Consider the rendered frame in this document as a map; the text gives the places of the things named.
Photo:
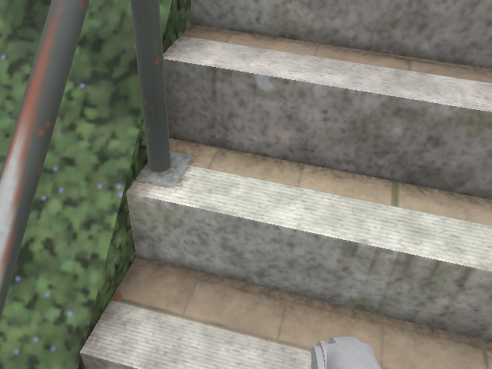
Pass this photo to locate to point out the right robot thigh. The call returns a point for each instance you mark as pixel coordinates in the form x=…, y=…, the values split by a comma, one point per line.
x=343, y=353

